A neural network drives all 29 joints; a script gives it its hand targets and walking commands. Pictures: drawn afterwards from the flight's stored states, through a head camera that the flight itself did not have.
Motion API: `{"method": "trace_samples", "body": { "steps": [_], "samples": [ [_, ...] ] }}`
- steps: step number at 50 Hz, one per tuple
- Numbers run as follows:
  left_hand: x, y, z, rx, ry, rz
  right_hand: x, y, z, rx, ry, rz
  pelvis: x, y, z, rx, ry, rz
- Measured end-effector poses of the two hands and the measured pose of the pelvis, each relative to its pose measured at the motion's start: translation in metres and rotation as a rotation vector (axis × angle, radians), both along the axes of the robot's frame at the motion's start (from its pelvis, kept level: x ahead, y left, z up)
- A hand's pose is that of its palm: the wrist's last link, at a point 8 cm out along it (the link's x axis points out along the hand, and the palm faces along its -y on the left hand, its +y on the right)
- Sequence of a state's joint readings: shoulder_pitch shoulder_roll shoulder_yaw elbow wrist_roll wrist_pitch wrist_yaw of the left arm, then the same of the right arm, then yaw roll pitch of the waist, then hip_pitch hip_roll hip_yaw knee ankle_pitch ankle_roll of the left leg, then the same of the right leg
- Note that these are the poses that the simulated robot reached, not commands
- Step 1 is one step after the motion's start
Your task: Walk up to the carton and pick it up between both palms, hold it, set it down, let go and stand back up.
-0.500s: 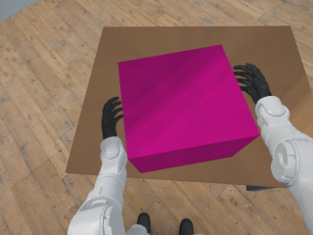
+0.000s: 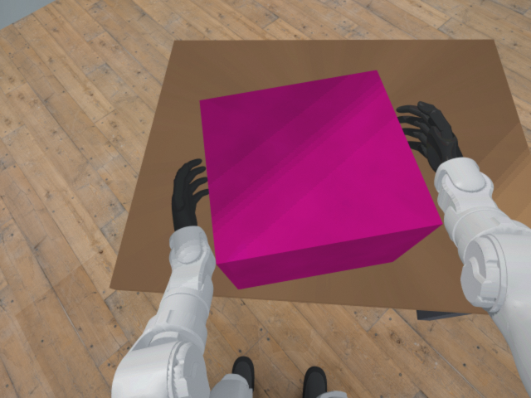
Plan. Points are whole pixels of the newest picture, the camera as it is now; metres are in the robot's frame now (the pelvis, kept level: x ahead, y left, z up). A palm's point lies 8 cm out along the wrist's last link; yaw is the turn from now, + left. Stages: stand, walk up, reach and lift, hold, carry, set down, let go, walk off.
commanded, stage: set down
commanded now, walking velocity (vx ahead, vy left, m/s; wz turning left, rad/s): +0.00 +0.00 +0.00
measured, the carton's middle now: (303, 186) +0.45 +0.02 -0.08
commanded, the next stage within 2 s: none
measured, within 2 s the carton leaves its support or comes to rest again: neither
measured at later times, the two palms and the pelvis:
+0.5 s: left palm (186, 221) +0.36 +0.21 -0.05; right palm (455, 161) +0.49 -0.22 -0.02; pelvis -0.02 +0.01 -0.03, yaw -2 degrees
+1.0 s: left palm (172, 214) +0.36 +0.22 -0.02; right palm (483, 152) +0.48 -0.24 +0.02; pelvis -0.04 +0.00 -0.04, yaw -1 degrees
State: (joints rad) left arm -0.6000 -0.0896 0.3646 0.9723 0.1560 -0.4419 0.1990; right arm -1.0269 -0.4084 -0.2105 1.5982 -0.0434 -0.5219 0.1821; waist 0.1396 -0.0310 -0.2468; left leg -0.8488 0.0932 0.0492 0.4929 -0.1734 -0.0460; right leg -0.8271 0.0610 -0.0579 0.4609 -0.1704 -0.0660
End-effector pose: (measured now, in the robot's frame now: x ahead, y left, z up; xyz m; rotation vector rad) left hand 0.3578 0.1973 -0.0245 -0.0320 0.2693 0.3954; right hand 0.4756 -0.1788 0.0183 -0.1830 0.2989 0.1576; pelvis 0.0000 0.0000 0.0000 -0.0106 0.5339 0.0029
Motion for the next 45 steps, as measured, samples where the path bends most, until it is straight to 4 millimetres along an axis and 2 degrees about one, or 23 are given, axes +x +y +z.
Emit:
{"method": "trace_samples", "body": {
  "steps": [8, 16, 30, 35, 40, 45],
  "samples": [
    [0.003, 0.002, -0.002, 0.004, 0.039, -0.023, 0.0, -0.002, -0.002, 0.005, 0.013, -0.014, -0.005, 0.002, -0.006, -0.003, 0.027, -0.012],
    [0.004, 0.004, -0.003, 0.017, 0.084, -0.046, 0.005, -0.016, -0.009, 0.042, 0.005, -0.075, -0.014, 0.008, -0.016, -0.006, 0.059, -0.025],
    [-0.003, 0.015, -0.041, 0.017, 0.13, -0.027, 0.013, -0.046, -0.049, 0.042, -0.012, -0.073, -0.029, 0.006, -0.042, 0.005, 0.148, -0.032],
    [-0.007, 0.018, -0.045, 0.026, 0.116, -0.03, 0.01, -0.051, -0.06, 0.048, -0.024, -0.058, -0.032, 0.005, -0.046, 0.008, 0.165, -0.029],
    [-0.008, 0.018, -0.037, 0.028, 0.088, -0.035, 0.006, -0.053, -0.057, 0.059, -0.046, -0.043, -0.036, 0.004, -0.046, 0.01, 0.162, -0.026],
    [-0.005, 0.018, -0.019, 0.023, 0.058, -0.033, 0.006, -0.056, -0.036, 0.064, -0.078, -0.03, -0.039, 0.003, -0.044, 0.015, 0.139, -0.029]
  ]
}}
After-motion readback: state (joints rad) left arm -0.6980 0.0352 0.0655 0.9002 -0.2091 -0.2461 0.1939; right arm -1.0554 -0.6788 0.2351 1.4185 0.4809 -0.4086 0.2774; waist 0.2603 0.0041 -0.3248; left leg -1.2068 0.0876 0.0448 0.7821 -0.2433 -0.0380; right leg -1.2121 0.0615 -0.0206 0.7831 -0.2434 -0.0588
